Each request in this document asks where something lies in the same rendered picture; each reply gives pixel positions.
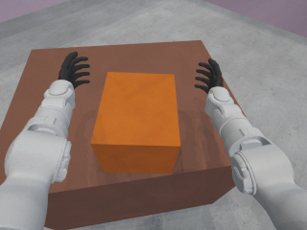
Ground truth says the left robot upper arm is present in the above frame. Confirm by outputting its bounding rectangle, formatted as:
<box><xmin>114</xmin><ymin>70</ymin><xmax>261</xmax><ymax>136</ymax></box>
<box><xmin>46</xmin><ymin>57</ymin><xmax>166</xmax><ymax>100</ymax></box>
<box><xmin>0</xmin><ymin>129</ymin><xmax>72</xmax><ymax>230</ymax></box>

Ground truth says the right robot hand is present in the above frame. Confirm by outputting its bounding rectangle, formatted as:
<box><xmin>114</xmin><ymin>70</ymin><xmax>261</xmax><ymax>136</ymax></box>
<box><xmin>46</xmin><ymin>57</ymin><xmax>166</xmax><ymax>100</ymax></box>
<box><xmin>194</xmin><ymin>58</ymin><xmax>224</xmax><ymax>94</ymax></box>

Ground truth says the right robot forearm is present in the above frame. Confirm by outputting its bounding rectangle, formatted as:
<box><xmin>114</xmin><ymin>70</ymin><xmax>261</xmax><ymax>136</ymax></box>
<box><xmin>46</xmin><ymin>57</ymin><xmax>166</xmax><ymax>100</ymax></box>
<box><xmin>204</xmin><ymin>86</ymin><xmax>295</xmax><ymax>180</ymax></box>

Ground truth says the carton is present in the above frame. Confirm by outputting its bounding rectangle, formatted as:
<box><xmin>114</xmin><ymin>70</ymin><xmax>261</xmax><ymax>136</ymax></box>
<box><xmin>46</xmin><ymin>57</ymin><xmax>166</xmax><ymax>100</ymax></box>
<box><xmin>90</xmin><ymin>72</ymin><xmax>181</xmax><ymax>174</ymax></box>

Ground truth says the right robot upper arm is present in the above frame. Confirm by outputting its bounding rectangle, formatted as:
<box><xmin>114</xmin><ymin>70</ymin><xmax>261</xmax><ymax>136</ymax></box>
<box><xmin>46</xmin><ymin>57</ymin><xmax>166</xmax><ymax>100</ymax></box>
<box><xmin>230</xmin><ymin>144</ymin><xmax>307</xmax><ymax>230</ymax></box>

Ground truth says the left robot forearm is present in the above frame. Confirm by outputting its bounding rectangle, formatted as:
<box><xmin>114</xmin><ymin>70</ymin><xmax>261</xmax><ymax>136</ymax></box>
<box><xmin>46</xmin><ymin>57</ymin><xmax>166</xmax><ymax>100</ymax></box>
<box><xmin>4</xmin><ymin>80</ymin><xmax>76</xmax><ymax>176</ymax></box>

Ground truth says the left robot hand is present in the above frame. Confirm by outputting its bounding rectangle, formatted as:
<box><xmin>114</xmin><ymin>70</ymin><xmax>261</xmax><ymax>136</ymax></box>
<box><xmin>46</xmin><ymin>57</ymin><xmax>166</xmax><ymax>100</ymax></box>
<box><xmin>58</xmin><ymin>51</ymin><xmax>90</xmax><ymax>89</ymax></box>

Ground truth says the pedestal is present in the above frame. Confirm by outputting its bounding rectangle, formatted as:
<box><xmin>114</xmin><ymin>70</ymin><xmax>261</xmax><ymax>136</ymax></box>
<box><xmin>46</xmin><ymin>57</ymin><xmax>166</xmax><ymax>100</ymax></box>
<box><xmin>0</xmin><ymin>40</ymin><xmax>246</xmax><ymax>230</ymax></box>

